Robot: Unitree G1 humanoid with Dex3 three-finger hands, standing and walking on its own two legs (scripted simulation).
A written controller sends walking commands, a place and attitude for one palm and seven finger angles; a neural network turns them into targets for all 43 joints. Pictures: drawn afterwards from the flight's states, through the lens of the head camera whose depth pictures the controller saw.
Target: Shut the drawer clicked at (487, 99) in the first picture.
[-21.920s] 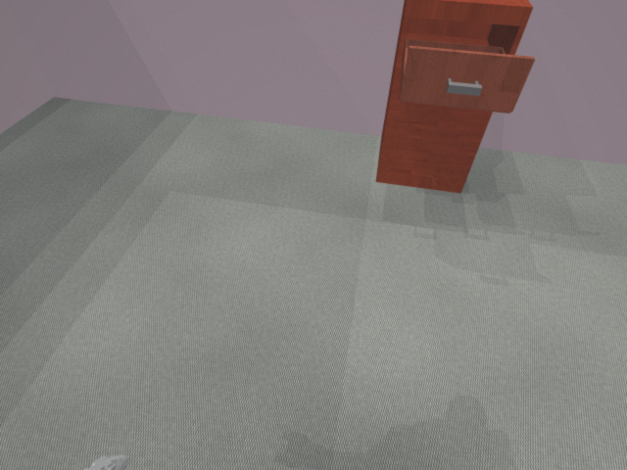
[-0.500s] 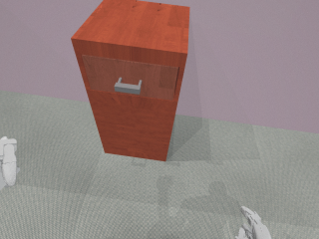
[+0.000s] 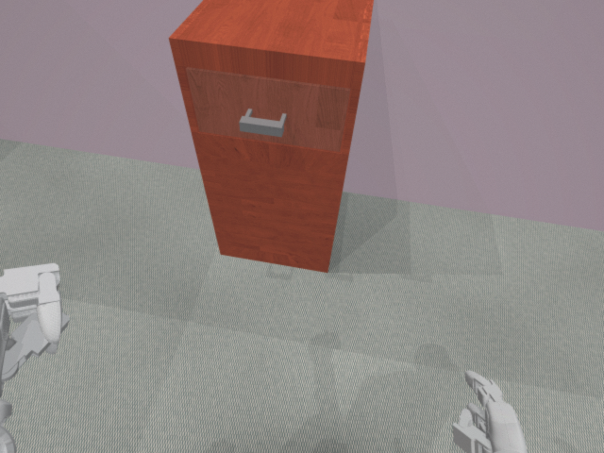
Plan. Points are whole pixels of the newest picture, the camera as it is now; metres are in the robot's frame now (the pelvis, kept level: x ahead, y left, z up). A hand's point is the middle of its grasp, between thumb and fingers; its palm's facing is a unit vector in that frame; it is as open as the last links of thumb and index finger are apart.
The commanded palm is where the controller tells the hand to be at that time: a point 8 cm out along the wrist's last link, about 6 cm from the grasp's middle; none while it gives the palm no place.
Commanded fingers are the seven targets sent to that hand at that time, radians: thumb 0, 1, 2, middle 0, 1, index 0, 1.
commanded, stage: stop stepping back and stand still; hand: left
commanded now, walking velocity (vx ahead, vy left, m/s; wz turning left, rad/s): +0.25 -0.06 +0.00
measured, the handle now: (264, 120) +0.84 +0.14 -0.07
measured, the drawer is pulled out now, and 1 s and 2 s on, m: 0.00 0.00 0.00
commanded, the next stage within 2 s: let the arm hang, fingers relaxed in 0.82 s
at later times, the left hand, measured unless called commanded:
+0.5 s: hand (4, 445) +0.11 +0.23 +0.17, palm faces +0.37 -0.82 -0.43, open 3.3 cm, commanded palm +0.06 +0.26 +0.19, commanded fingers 0.00 0.90 0.90 -1.40 -1.60 -1.40 -1.60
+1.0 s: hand (51, 436) +0.13 +0.24 +0.09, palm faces +0.25 -0.84 -0.48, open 3.2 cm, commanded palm none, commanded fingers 0.00 0.90 0.90 -1.20 -1.38 -1.20 -1.38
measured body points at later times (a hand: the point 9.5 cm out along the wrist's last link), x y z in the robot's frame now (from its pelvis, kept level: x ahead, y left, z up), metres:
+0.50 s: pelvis -0.08 -0.01 +0.00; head -0.13 +0.00 +0.45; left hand +0.08 +0.27 +0.19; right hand +0.04 -0.25 -0.08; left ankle -0.04 +0.12 -0.73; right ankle -0.07 -0.10 -0.70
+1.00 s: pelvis -0.08 +0.00 +0.00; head -0.10 -0.02 +0.45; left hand +0.11 +0.28 +0.11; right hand +0.07 -0.23 -0.11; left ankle -0.07 +0.12 -0.72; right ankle -0.07 -0.10 -0.73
